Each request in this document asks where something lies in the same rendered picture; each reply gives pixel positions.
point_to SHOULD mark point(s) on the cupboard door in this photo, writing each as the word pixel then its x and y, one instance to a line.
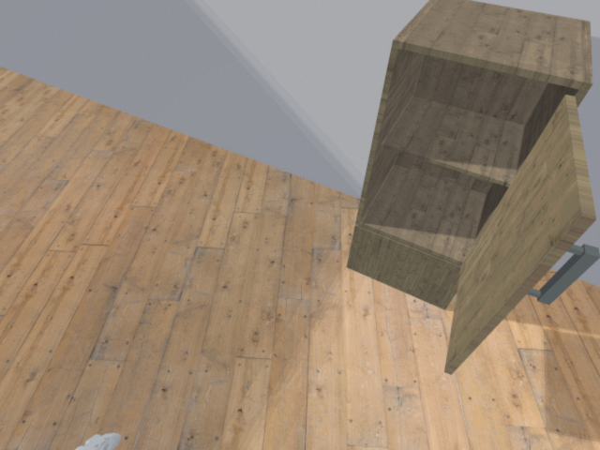
pixel 547 207

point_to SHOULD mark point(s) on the handle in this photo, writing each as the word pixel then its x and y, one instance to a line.
pixel 584 257

